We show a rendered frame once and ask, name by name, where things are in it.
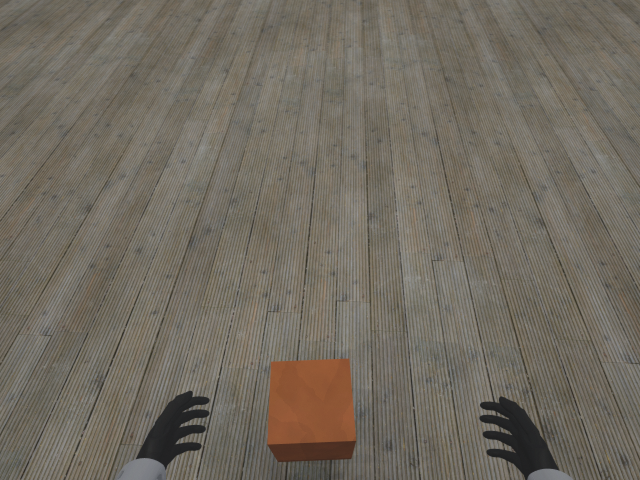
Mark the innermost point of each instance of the robot left hand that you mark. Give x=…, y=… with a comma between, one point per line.
x=160, y=442

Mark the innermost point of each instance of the carton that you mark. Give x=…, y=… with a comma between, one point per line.
x=311, y=414

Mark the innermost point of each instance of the left robot forearm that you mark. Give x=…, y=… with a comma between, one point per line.
x=142, y=469

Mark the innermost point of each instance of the robot right hand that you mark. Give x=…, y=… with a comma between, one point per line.
x=532, y=452

